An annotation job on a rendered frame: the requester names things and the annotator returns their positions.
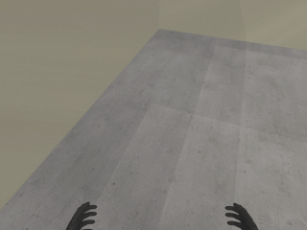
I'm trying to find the robot right hand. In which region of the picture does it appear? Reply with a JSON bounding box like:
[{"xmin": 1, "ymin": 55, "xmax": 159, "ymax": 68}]
[{"xmin": 225, "ymin": 202, "xmax": 259, "ymax": 230}]

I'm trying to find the robot left hand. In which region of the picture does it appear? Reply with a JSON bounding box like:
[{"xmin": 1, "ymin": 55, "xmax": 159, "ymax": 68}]
[{"xmin": 65, "ymin": 201, "xmax": 97, "ymax": 230}]

